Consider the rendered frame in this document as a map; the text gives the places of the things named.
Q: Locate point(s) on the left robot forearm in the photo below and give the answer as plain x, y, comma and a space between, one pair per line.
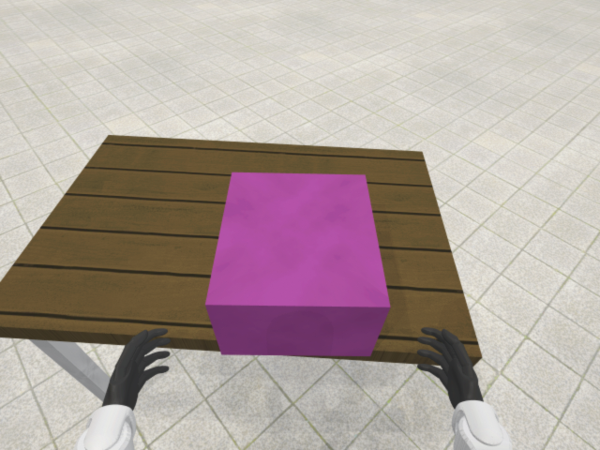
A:
110, 427

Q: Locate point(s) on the right robot forearm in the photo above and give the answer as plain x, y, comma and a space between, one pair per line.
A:
476, 426

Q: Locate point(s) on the robot right hand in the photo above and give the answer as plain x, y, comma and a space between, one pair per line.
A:
457, 373

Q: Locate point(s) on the carton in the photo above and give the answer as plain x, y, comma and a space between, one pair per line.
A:
298, 268

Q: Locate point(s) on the robot left hand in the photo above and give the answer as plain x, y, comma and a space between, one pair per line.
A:
129, 375

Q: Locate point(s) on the table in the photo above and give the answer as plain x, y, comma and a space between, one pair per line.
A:
132, 243

